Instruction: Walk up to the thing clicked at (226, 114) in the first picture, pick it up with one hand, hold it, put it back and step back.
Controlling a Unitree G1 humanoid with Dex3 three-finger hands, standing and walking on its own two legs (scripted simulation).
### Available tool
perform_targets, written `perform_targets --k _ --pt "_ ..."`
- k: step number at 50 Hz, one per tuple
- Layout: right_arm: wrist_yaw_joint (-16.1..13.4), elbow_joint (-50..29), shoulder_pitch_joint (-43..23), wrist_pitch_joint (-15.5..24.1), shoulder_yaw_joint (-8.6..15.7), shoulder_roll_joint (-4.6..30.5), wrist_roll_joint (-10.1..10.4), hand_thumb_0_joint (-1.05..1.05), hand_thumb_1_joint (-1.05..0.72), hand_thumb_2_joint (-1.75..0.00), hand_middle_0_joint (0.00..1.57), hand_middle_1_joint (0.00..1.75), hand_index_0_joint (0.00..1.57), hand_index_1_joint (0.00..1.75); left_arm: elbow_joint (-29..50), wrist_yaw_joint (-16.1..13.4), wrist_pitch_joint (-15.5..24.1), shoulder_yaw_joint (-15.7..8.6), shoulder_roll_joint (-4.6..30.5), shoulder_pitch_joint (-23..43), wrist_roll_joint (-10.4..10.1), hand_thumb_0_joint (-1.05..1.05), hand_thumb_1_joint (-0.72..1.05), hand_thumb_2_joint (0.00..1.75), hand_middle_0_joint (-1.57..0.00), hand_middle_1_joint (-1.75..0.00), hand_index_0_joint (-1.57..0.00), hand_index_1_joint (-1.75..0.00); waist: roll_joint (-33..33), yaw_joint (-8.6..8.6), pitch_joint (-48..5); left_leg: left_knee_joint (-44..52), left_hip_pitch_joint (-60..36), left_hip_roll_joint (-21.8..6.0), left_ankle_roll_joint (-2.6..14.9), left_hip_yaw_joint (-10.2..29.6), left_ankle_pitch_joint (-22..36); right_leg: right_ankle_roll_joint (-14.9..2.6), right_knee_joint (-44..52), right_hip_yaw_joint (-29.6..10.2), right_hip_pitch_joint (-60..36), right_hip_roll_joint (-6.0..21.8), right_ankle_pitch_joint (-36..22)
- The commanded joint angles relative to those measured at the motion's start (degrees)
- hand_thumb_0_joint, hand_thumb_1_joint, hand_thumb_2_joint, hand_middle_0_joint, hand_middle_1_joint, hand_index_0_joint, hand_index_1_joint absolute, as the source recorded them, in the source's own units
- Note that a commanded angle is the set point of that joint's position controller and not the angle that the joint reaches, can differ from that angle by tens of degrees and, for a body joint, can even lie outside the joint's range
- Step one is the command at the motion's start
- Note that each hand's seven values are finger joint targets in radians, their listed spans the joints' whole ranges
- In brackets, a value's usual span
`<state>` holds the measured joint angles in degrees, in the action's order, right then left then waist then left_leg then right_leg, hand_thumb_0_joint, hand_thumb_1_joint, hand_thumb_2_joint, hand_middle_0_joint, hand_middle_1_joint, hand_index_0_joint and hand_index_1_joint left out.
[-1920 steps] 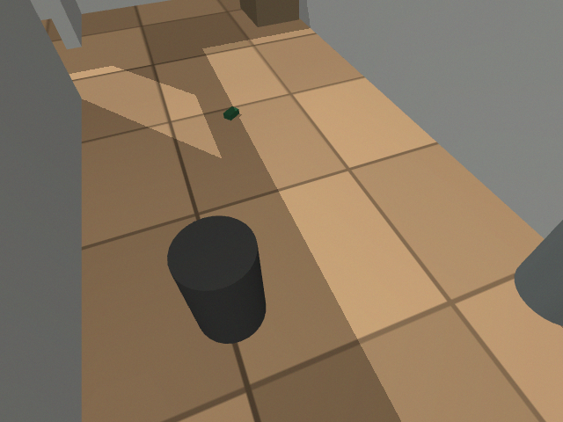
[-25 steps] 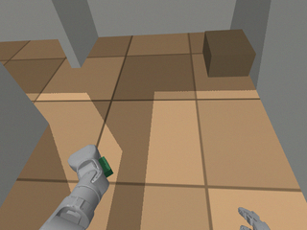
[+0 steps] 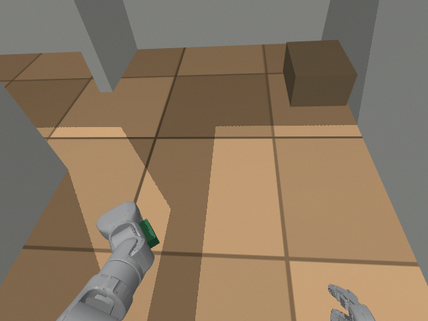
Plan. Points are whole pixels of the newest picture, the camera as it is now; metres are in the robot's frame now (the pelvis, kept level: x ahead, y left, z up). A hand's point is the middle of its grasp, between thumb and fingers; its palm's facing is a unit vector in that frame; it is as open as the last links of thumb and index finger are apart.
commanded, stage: hold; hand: left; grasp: from above
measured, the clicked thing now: (136, 240) +0.31 +0.23 -0.09
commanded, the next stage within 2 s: crouch in 0.16 s
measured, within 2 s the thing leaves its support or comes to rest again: neither
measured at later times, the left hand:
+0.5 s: hand (135, 242) +0.29 +0.22 -0.07, palm faces -0.38 -0.26 -0.89, open 8.3 cm
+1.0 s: hand (161, 254) +0.35 +0.23 -0.28, palm faces -0.32 -0.20 -0.93, open 8.2 cm
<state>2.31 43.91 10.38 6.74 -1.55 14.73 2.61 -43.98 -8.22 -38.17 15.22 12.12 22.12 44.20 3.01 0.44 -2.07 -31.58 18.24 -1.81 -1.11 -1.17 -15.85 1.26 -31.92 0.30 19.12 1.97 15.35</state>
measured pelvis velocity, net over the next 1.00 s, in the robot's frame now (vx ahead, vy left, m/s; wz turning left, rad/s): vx -0.05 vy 0.01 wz -0.02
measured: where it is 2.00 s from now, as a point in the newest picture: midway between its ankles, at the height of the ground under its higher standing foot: outside the picture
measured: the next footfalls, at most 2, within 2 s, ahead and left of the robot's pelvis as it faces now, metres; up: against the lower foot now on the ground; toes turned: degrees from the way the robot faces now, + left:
none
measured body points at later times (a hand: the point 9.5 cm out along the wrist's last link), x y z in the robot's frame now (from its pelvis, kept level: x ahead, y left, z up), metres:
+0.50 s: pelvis +0.00 +0.00 +0.00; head +0.03 -0.02 +0.45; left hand +0.31 +0.23 -0.02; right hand +0.15 -0.24 -0.12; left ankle +0.00 +0.13 -0.73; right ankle +0.01 -0.13 -0.73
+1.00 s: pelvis -0.05 +0.01 -0.16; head +0.11 +0.02 +0.26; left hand +0.37 +0.23 -0.23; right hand +0.01 -0.27 -0.29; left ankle +0.00 +0.13 -0.73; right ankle +0.01 -0.13 -0.73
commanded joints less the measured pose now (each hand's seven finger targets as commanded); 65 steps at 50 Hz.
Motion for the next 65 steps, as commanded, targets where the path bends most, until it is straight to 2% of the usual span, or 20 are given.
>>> perform_targets --k 1,5,10,13,14,17,22,24,30,36,38,43,47,52,54,56,58,60,61,65 --pt "-0.5 -7.5 -5.1 2.9 2.4 6.3 0.4 0.0 -0.9 -0.9 0.2 0.3 0.2 0.3 13.3 -3.2 0.1 -2.5 9.2 23.4 1.9 0.0 0.59 0.45 -0.95 -0.57 -0.97 -0.55 -1.4 0.02 -16.9 3.8 -6.2 2.2 1.23 -0.5 12.2 -1.4 3.7 1.1 -6.8 -3.2 -10.9" --pt "-0.7 -6.5 -4.6 3.1 2.4 6.7 0.4 0.0 -0.9 -0.9 0.2 0.3 0.2 0.3 8.2 -3.3 -0.2 -2.5 9.4 22.5 1.7 0.0 0.55 0.43 -0.92 -0.55 -0.94 -0.53 -3.9 -0.57 -14.1 3.5 -4.4 2.1 1.37 -0.4 12.0 -1.2 3.6 1.0 -6.1 -3.3 -11.1" --pt "-0.5 -7.0 -5.0 3.0 2.3 6.5 0.5 0.0 -0.9 -0.9 0.2 0.3 0.2 0.3 8.8 -2.6 -0.5 -2.3 8.5 20.7 0.8 0.0 0.56 0.45 -0.95 -0.53 -0.96 -0.52 -4.3 0.1 -14.7 3.5 -4.7 2.4 1.64 -0.7 12.6 -1.14 3.9 1.1 -7.2 -2.9 -11.8" --pt "-0.6 -7.2 -5.0 3.0 2.5 6.4 0.4 0.0 -0.9 -0.9 0.2 0.3 0.2 0.3 9.2 -2.9 -0.2 -2.5 9.4 19.8 1.5 0.0 0.56 0.49 -0.95 -0.54 -0.96 -0.53 -2.9 0.73 -14.2 3.7 -4.2 2.3 1.2 -0.6 12.8 -1.46 3.7 1.4 -6.7 -3.2 -11.3" --pt "-0.6 -7.5 -4.9 2.9 2.5 6.4 0.4 0.0 -0.84 -0.88 0.2 0.3 0.2 0.3 9.0 -2.9 -0.3 -2.0 8.2 18.7 1.4 0.0 0.53 0.46 -0.87 -0.52 -0.89 -0.48 -3.9 0.36 -14.2 3.6 -4.2 2.3 1.24 -0.6 12.7 -1.39 3.7 1.4 -6.8 -3.2 -11.3" --pt "-0.3 -7.3 -4.6 2.9 2.7 6.5 0.4 0.0 -0.86 -0.89 0.2 0.3 0.2 0.3 9.6 -3.4 -0.2 -2.8 9.2 18.5 1.9 0.0 0.69 0.35 -1.03 -0.45 -1.07 -0.41 -3.8 0.44 -14.0 3.3 -4.1 2.6 1.46 -0.9 12.6 -1.28 3.9 1.1 -6.8 -2.9 -11.5" --pt "-0.2 -6.5 -2.4 3.0 3.2 6.8 0.0 0.0 -0.86 -0.89 0.2 0.3 0.2 0.3 5.9 -4.5 2.2 -2.3 7.4 18.5 2.6 0.0 0.66 0.27 -1.01 -0.37 -1.05 -0.32 -6.5 -1.58 -12.4 2.1 -3.3 2.5 1.77 -0.9 13.1 -1.04 3.3 0.9 -4.9 -2.7 -13.1" --pt "-0.3 -6.0 -1.0 3.0 3.2 7.1 -0.2 0.0 -0.87 -0.89 0.2 0.3 0.2 0.3 3.1 -5.2 3.6 -3.1 9.1 19.1 3.1 0.0 0.64 0.26 -1.0 -0.38 -1.04 -0.33 -6.6 -1.94 -12.6 1.5 -2.5 2.4 1.69 -0.8 13.0 -1.05 2.7 1.0 -4.2 -2.7 -12.9" --pt "0.1 -3.8 2.9 3.0 4.2 7.2 -0.7 0.0 -0.87 -0.89 0.2 0.3 0.2 0.3 -5.6 -11.0 7.4 -4.4 7.3 24.9 4.4 0.0 0.6 0.21 -0.95 -0.37 -1.01 -0.32 -4.2 -4.26 -12.7 -2.9 2.8 2.2 1.21 -1.3 10.2 -1.51 -1.0 0.6 2.5 -2.5 -10.6" --pt "1.2 -1.8 5.0 3.5 5.6 7.4 -2.8 0.0 -0.87 -0.89 0.2 0.3 0.2 0.3 -17.8 -18.0 12.0 -7.3 4.9 30.4 4.5 0.0 0.55 0.18 -0.94 -0.31 -0.98 -0.26 -2.8 -6.43 -19.1 -19.5 18.3 1.1 -0.02 -1.2 8.7 -2.38 -17.8 0.5 19.4 -3.0 -9.1" --pt "1.8 -2.2 5.6 3.5 6.0 7.8 -3.6 0.0 -0.87 -0.89 0.2 0.3 0.2 0.3 -21.5 -20.8 13.2 -9.7 7.3 31.2 5.2 0.0 0.55 0.16 -0.95 -0.29 -0.99 -0.24 -2.0 -5.84 -21.8 -26.0 25.1 0.9 -0.33 -1.0 6.7 -2.73 -24.3 1.0 26.2 -3.3 -7.0" --pt "3.3 -1.9 5.8 3.6 6.2 8.4 -4.7 0.0 -0.87 -0.89 0.2 0.3 0.2 0.3 -25.4 -26.1 13.4 -13.1 9.0 39.7 4.0 0.0 0.65 0.24 -1.05 -0.29 -1.08 -0.26 3.3 -7.53 -32.8 -36.8 36.6 0.9 -0.78 0.3 2.0 -3.39 -35.9 2.0 38.9 -3.4 -2.2" --pt "3.8 -0.6 6.2 4.1 6.1 9.5 -5.6 0.0 -0.87 -0.89 0.2 0.3 0.2 0.3 -29.1 -28.3 12.5 -16.5 13.5 46.3 2.6 0.0 0.69 0.36 -1.12 -0.31 -1.12 -0.31 3.9 -8.87 -38.6 -43.5 45.1 0.5 -0.5 1.9 -0.6 -3.66 -43.4 2.9 46.8 -3.7 0.0" --pt "4.4 1.0 6.0 4.4 5.6 9.2 -6.4 0.0 -0.88 -0.89 0.2 0.3 0.2 0.3 -29.9 -27.3 13.6 -19.1 17.5 50.3 0.8 0.0 0.75 0.38 -1.16 -0.34 -1.17 -0.33 4.0 -10.59 -45.1 -51.1 54.4 0.7 0.49 1.4 -7.1 -2.93 -49.2 2.9 50.2 -3.5 5.2" --pt "4.5 1.5 6.4 4.3 5.8 9.5 -6.7 0.0 -0.88 -0.89 0.2 0.3 0.2 0.3 -28.8 -25.9 14.7 -19.9 20.2 51.3 1.6 0.0 0.78 0.34 -1.17 -0.32 -1.19 -0.3 5.2 -10.72 -47.6 -53.8 55.7 0.6 0.65 1.6 -7.5 -2.95 -51.9 3.1 51.2 -3.4 5.5" --pt "4.2 2.0 6.6 4.2 5.6 8.7 -7.0 0.0 -0.88 -0.89 0.2 0.3 0.2 0.3 -26.6 -24.4 16.3 -19.6 20.3 54.8 2.6 0.0 0.8 0.35 -1.19 -0.33 -1.21 -0.31 7.3 -11.89 -49.5 -56.8 57.0 0.6 0.96 1.6 -8.8 -2.97 -54.0 3.3 54.1 -3.3 6.8" --pt "4.0 2.5 6.7 4.0 5.4 8.9 -7.1 0.0 -0.88 -0.89 0.2 0.3 0.2 0.3 -27.8 -23.7 17.5 -20.0 23.5 55.4 4.5 0.0 0.79 0.31 -1.18 -0.31 -1.21 -0.29 7.5 -12.34 -48.1 -59.3 60.7 0.5 1.25 1.9 -11.8 -3.02 -55.8 3.4 57.9 -3.4 10.7" --pt "3.7 3.3 7.0 4.1 5.2 9.0 -7.4 0.0 -0.88 -0.89 0.2 0.3 0.2 0.3 -30.0 -23.0 18.6 -20.0 23.7 54.0 5.7 0.0 0.76 0.27 -1.16 -0.26 -1.18 -0.24 6.3 -13.29 -45.7 -62.3 64.5 0.6 1.57 2.1 -14.0 -2.84 -57.8 3.5 63.1 -3.3 12.9" --pt "3.8 3.2 7.1 4.2 5.0 8.9 -7.7 0.0 -0.88 -0.89 0.2 0.3 0.2 0.3 -32.2 -22.6 19.1 -19.4 22.1 53.4 5.7 0.0 0.76 0.24 -1.15 -0.25 -1.18 -0.22 5.3 -14.09 -44.4 -63.2 66.2 0.7 1.73 2.3 -15.1 -2.72 -58.5 3.6 64.5 -3.1 13.9" --pt "4.2 3.8 7.6 5.1 4.7 9.9 -8.3 0.0 -0.88 -0.89 0.2 0.3 0.2 0.3 -33.4 -22.4 20.5 -19.5 22.1 56.0 5.6 0.0 0.73 0.22 -1.13 -0.26 -1.16 -0.23 5.7 -15.2 -42.9 -67.0 71.0 0.7 1.95 2.5 -16.9 -2.48 -61.9 3.9 70.4 -3.0 15.9"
